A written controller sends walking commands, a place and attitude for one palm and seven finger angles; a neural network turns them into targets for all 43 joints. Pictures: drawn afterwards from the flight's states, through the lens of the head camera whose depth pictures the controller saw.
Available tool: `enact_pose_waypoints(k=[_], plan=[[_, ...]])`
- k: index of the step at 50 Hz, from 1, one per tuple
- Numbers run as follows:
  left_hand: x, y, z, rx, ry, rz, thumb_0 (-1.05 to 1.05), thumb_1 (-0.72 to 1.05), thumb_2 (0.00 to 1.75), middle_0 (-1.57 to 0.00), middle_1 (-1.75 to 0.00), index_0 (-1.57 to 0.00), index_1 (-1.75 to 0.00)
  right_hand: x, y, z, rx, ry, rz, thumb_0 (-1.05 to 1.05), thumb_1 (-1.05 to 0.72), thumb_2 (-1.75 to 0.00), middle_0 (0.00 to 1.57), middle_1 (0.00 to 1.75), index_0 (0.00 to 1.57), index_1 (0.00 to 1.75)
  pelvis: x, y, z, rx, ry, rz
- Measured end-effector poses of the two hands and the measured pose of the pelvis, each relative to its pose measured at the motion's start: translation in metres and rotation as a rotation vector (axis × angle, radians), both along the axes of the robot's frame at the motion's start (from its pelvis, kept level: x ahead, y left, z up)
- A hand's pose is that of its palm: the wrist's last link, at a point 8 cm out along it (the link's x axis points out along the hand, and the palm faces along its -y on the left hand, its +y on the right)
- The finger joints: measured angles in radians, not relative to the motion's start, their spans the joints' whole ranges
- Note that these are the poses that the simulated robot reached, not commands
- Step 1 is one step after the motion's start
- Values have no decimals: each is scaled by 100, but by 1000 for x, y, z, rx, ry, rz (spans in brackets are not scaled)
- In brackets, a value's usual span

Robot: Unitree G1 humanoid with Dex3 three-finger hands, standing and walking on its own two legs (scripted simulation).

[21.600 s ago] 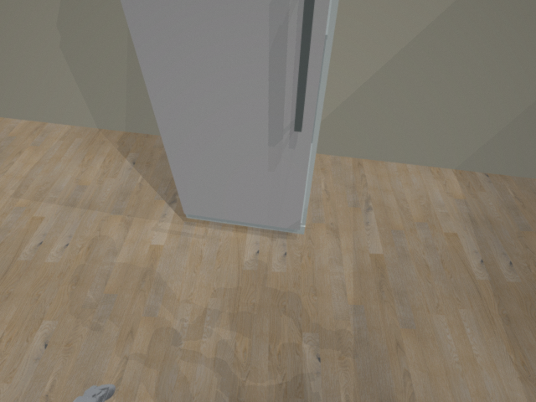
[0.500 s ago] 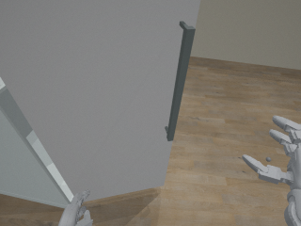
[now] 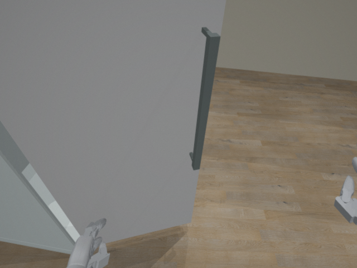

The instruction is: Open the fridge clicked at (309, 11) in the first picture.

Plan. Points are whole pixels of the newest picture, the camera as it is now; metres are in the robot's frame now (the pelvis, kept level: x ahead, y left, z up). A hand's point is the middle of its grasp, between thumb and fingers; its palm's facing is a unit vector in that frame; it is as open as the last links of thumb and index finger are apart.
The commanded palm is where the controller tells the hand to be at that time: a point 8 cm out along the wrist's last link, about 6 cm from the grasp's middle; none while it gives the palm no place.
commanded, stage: draw the hand back to the body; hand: right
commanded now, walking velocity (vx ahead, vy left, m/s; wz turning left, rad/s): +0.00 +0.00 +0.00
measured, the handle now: (199, 112) +0.49 -0.08 +0.11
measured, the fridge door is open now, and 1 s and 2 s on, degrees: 67 67 67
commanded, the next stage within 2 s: step back with the hand held close in 0.14 s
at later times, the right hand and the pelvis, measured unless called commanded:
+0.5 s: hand (329, 195) +0.20 -0.26 +0.15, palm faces +0.39 +0.80 -0.45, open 7.4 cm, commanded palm +0.13 -0.30 +0.17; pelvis -0.02 -0.01 +0.00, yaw +1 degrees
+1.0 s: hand out of the picture +0.11 -0.28 +0.16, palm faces +0.49 +0.74 -0.46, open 7.4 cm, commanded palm +0.05 -0.31 +0.17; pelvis -0.08 -0.01 -0.02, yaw -2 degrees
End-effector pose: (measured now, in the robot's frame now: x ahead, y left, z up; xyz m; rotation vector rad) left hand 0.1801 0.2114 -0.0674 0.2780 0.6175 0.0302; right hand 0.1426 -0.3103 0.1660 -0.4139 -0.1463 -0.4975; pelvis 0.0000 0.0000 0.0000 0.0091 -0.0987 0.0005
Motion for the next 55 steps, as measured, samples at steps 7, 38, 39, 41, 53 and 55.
enact_pose_waypoints(k=[7,38,39,41,53,55], plan=[[-6,0,-2,-10,9,11,1,90,89,-20,-30,-20,-30,4,4,1,-7,0,20,2,-89,-90,21,30,21,31,0,2,0,1,-2,4],[-76,15,-11,28,59,157,1,90,89,-20,-30,-20,-30,-31,-2,9,-204,-54,111,2,-89,-90,21,30,21,30,-54,-13,-14,-10,91,22],[-80,15,-12,28,59,153,1,90,89,-20,-30,-20,-30,-36,-2,9,-204,-64,105,2,-89,-90,21,30,21,30,-57,-13,-15,-8,90,20],[-88,14,-14,30,62,145,1,90,89,-20,-30,-20,-30,-44,-2,7,-203,-80,96,2,-89,-90,21,30,21,30,-64,-13,-17,-4,90,16],[-123,15,-24,44,72,102,1,90,89,-20,-30,-20,-30,-82,-4,9,-269,-162,66,2,-89,-90,21,30,21,30,-89,-5,-26,11,75,-49],[-124,16,-26,39,69,90,1,90,89,-20,-30,-20,-30,-89,-3,10,-276,-164,57,2,-89,-90,21,30,21,30,-93,-3,-27,12,74,-47]])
